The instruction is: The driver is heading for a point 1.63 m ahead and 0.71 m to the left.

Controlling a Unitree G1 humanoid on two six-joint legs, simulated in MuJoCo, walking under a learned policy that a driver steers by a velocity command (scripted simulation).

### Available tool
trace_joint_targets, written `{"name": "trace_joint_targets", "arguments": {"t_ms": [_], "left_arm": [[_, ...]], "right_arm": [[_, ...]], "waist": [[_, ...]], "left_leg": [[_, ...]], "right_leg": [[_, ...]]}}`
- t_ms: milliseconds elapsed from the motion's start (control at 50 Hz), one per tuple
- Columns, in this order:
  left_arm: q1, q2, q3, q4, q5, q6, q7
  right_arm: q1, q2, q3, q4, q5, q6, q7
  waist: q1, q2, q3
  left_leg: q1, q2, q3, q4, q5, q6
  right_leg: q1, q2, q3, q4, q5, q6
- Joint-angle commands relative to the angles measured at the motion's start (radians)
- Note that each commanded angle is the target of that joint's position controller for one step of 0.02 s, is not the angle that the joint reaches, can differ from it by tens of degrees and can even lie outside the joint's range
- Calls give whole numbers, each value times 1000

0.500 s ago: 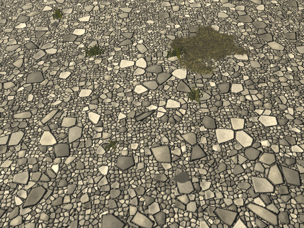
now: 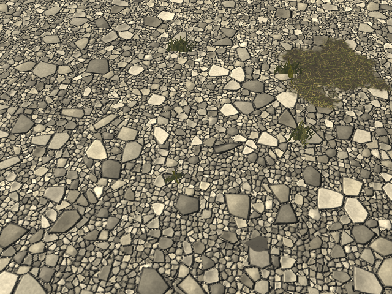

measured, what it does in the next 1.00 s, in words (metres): steps on the spot, turning left: right foot, then left foot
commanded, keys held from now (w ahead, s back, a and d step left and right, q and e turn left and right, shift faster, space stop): q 0.78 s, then no key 0.22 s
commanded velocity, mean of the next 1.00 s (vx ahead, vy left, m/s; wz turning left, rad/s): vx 0.01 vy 0.00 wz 0.55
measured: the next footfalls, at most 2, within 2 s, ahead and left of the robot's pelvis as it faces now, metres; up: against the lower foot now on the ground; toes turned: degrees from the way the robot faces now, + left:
right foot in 0.08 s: +0.06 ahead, -0.13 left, +0.00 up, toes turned +7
left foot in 0.60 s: -0.03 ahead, +0.10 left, +0.00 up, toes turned +27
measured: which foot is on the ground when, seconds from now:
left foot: down 0.00-0.08, up 0.10-0.58, down 0.60-1.00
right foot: up 0.00-0.06, down 0.08-0.60, up 0.62-1.00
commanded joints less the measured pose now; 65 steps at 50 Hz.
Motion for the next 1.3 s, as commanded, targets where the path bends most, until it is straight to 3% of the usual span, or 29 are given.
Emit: {"name": "trace_joint_targets", "arguments": {"t_ms": [20,60,80,100,120,160,180,220,300,400,500,560,580,600,620,640,660,700,760,860,920,1000,1040,1060,1080,1100,1140,1220,1300], "left_arm": [[28,90,28,-77,-9,-33,-18],[104,113,43,-59,5,-35,-30],[101,185,58,-72,30,-25,-26],[99,220,65,-84,65,-16,-24],[69,195,66,-109,72,-20,-21],[-27,110,38,-140,43,-17,-10],[-40,93,27,-150,24,-14,-4],[-14,90,15,-151,25,-2,11],[70,106,20,-142,33,18,21],[76,164,45,-130,25,30,10],[62,197,59,-113,12,31,-15],[40,209,65,-95,-16,32,-14],[73,191,62,-72,-23,29,-14],[97,144,52,-62,-4,23,-18],[45,86,28,-139,43,14,-20],[-53,146,47,-156,33,6,-16],[-57,159,54,-149,10,9,-18],[-18,158,61,-119,22,18,-11],[28,145,64,-105,24,19,-12],[-2,81,32,-120,19,26,-8],[-20,76,22,-135,12,23,-21],[9,75,19,-132,0,13,-38],[69,60,14,-112,13,3,-43],[80,122,21,-123,36,-2,-39],[17,144,18,-132,44,-2,-36],[-20,82,3,-136,37,-6,-36],[-32,67,-2,-134,25,-9,-35],[8,70,-9,-123,23,-9,-27],[26,67,-13,-123,21,-4,-26]], "right_arm": [[-30,-123,-36,-92,10,5,-4],[-48,-108,-31,-104,33,13,-17],[-5,-53,-18,-111,23,13,-19],[-11,-95,-34,-131,18,-6,-17],[-7,-171,-58,-112,0,-22,-10],[47,-192,-74,-39,14,-2,-15],[57,-175,-71,-27,15,13,-20],[22,-136,-56,-46,24,18,-23],[-72,-111,-38,-94,31,13,-27],[-109,-72,-10,-125,19,4,1],[-92,-86,-13,-113,17,6,25],[-16,-84,-23,-80,22,8,49],[35,-110,-36,-60,22,8,49],[99,-186,-64,-49,22,4,39],[87,-298,-82,-76,2,-5,25],[94,-240,-68,-90,-20,-30,32],[36,-206,-54,-91,-22,-45,30],[-69,-163,-40,-106,10,-51,18],[-89,-149,-23,-112,-9,-47,8],[-61,-141,-15,-102,-12,-40,-4],[-46,-150,-13,-95,-14,-33,2],[-67,-126,0,-81,-2,-24,8],[-82,-92,12,-74,9,-24,5],[-49,-62,21,-74,-4,-33,5],[-1,-46,24,-68,-15,-44,9],[-32,-84,17,-70,-30,-50,6],[-89,-87,10,-59,-28,-45,1],[-80,-59,17,-52,-26,-34,8],[-72,-54,16,-35,-28,-48,11]], "waist": [[24,179,-170],[63,151,-168],[21,-77,-171],[15,-280,-101],[16,-218,-90],[-23,-90,-50],[-14,-87,-32],[14,-94,-20],[84,-129,-29],[109,-153,-61],[91,-150,-72],[32,-147,-104],[14,-115,-118],[3,52,-137],[25,338,-119],[-57,204,-174],[-23,162,-127],[24,119,-83],[57,139,-115],[29,161,-122],[5,179,-115],[16,173,-107],[59,146,-109],[32,26,-139],[-43,-169,-121],[-23,-213,-113],[2,-159,-85],[21,-92,-43],[34,-18,-40]], "left_leg": [[195,259,-310,-51,186,167],[116,200,-287,27,54,99],[-51,87,-145,263,-265,38],[-281,-54,4,461,-586,-23],[-309,27,16,682,-545,-71],[-291,65,34,839,-396,-103],[-294,72,50,903,-346,-119],[-286,78,101,955,-277,-139],[-353,136,135,764,-238,-173],[-230,203,195,514,-296,-160],[-104,190,256,335,-300,-97],[56,158,296,82,-153,-30],[186,141,277,-16,-60,7],[378,250,91,-80,145,72],[461,526,-306,-59,410,270],[394,553,-326,-98,312,348],[343,500,-233,-109,206,297],[268,403,-137,-99,137,197],[167,344,-82,-90,243,194],[184,309,-74,-63,199,181],[155,327,-120,-56,154,194],[158,338,-193,-22,184,184],[98,282,-179,7,97,119],[32,214,-122,98,-59,55],[-27,109,9,147,-288,-8],[29,128,64,140,-305,-56],[61,136,81,92,-164,-71],[91,148,70,43,-92,-47],[77,154,58,21,-62,-37]], "right_leg": [[79,24,-28,-155,19,-30],[243,-34,-14,-404,192,-81],[368,-264,187,-435,397,-170],[341,-433,398,-466,653,-335],[291,-471,409,-482,612,-395],[248,-313,184,-454,447,-289],[239,-275,123,-457,417,-272],[223,-232,37,-485,376,-282],[400,-253,8,-482,328,-305],[413,-305,-22,-484,301,-332],[375,-343,-49,-451,393,-341],[348,-333,-110,-352,449,-284],[270,-301,-157,-282,370,-228],[77,-223,-251,-75,157,-132],[-270,-55,-278,188,-321,-25],[-297,-39,-98,341,-341,-12],[-304,-55,-71,383,-254,-19],[-287,-64,-49,369,-115,-18],[-180,-16,-71,418,-3,-2],[-120,-10,-87,200,40,2],[-24,-12,-97,81,-29,-13],[93,-23,-90,-143,-23,-35],[267,-38,-79,-399,220,-68],[365,-163,40,-398,424,-110],[341,-262,139,-394,575,-219],[238,-295,181,-446,455,-300],[242,-196,108,-439,265,-235],[196,-138,51,-449,68,-179],[216,-110,21,-415,76,-174]]}}
Over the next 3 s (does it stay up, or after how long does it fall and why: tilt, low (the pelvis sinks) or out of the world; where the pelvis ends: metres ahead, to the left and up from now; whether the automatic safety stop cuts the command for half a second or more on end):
stays up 0.34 0.12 -0.12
